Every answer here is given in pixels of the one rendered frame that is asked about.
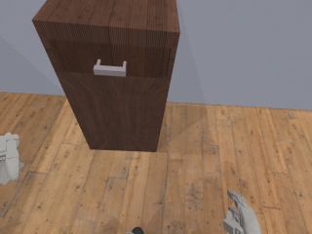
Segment drawer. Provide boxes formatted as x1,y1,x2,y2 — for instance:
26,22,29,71
48,38,170,79

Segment cabinet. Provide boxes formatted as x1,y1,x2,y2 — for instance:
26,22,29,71
32,0,180,152

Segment right robot hand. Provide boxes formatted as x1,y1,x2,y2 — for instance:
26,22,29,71
223,189,262,234

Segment handle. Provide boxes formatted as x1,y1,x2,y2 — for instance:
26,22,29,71
93,59,127,77

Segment left robot hand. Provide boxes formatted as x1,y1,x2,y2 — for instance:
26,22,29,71
0,132,24,185

